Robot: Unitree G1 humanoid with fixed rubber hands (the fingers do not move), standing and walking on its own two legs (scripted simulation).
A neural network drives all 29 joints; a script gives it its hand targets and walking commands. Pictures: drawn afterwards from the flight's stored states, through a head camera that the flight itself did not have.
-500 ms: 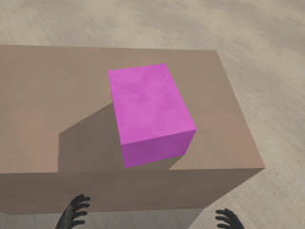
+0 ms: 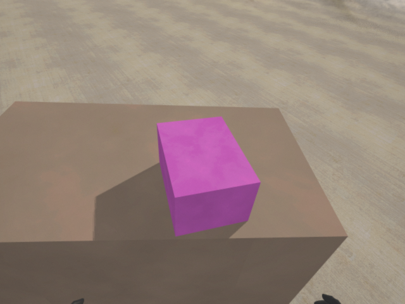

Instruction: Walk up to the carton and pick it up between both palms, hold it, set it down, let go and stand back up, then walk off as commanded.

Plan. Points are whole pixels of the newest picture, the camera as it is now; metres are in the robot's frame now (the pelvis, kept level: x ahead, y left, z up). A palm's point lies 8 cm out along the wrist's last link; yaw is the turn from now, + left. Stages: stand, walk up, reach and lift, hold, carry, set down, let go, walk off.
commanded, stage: stand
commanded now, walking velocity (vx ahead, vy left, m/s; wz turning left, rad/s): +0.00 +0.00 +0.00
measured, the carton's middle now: (200, 170) +0.49 +0.06 -0.02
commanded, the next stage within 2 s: walk off in 0.22 s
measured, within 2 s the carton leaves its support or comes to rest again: neither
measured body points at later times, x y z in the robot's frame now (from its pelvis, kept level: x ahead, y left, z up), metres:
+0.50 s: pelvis -0.02 +0.00 +0.00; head -0.03 +0.02 +0.45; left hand +0.05 +0.30 -0.13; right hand +0.13 -0.27 -0.10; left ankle +0.03 +0.13 -0.74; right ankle -0.03 -0.10 -0.74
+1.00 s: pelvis -0.09 +0.06 -0.02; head -0.04 +0.12 +0.43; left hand -0.05 +0.37 -0.18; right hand +0.03 -0.25 -0.09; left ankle -0.04 +0.13 -0.74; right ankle -0.13 -0.07 -0.67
